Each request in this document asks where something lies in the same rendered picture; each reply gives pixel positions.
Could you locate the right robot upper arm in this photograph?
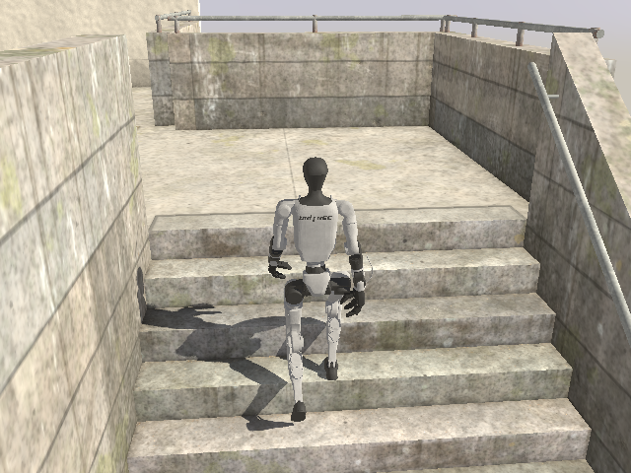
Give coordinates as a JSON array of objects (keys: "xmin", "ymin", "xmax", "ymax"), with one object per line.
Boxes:
[{"xmin": 335, "ymin": 199, "xmax": 360, "ymax": 255}]

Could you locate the robot right forearm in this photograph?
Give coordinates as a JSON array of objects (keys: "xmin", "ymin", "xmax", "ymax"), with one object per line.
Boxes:
[{"xmin": 349, "ymin": 240, "xmax": 366, "ymax": 292}]

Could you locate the robot head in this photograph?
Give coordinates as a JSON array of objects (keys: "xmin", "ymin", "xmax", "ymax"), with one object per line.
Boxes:
[{"xmin": 298, "ymin": 157, "xmax": 332, "ymax": 206}]

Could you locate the robot right hand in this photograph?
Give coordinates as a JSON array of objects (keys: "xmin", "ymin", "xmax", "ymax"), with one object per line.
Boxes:
[{"xmin": 340, "ymin": 288, "xmax": 365, "ymax": 317}]

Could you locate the left robot foot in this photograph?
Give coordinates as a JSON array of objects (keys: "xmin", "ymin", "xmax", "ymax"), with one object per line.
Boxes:
[{"xmin": 291, "ymin": 401, "xmax": 307, "ymax": 422}]

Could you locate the robot left forearm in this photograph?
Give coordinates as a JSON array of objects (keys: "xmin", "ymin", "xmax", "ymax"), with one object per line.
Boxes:
[{"xmin": 268, "ymin": 236, "xmax": 283, "ymax": 266}]

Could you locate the left robot upper arm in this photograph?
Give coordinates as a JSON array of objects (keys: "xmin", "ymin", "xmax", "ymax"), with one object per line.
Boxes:
[{"xmin": 272, "ymin": 199, "xmax": 295, "ymax": 250}]

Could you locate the robot left hand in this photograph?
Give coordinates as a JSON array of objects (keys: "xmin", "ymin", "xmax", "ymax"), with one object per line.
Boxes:
[{"xmin": 268, "ymin": 261, "xmax": 292, "ymax": 279}]

